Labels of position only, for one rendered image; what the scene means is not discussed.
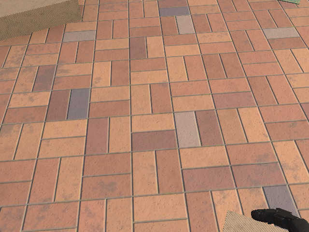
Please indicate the right robot hand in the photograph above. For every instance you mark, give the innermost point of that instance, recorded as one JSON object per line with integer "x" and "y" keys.
{"x": 281, "y": 218}

